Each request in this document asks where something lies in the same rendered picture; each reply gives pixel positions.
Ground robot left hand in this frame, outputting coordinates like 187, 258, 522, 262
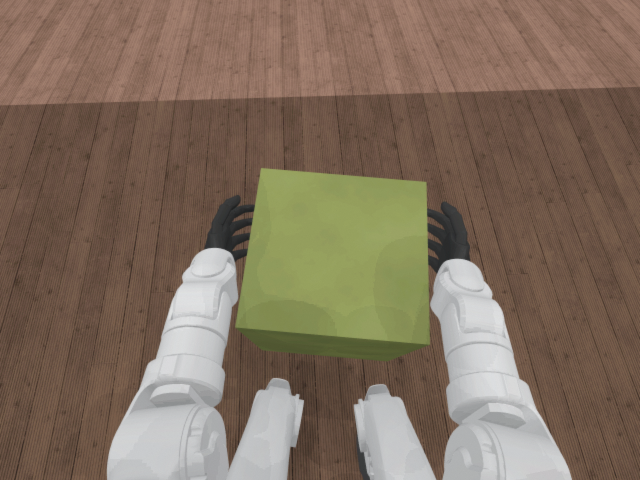
204, 195, 255, 262

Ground robot left thigh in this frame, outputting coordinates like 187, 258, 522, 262
226, 386, 304, 480

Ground robot left upper arm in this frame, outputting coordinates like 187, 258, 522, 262
108, 403, 229, 480

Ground robot right upper arm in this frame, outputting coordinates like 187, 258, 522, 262
442, 420, 571, 480

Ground carton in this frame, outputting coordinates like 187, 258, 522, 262
235, 168, 430, 361

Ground robot right hand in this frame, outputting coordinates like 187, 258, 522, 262
427, 201, 470, 273

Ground robot thigh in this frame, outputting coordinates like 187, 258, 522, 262
226, 386, 304, 480
354, 392, 436, 480

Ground robot left forearm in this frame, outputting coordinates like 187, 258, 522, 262
107, 248, 238, 480

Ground robot right forearm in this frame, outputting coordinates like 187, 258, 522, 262
430, 259, 572, 480

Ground robot right thigh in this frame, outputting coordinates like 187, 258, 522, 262
354, 392, 436, 480

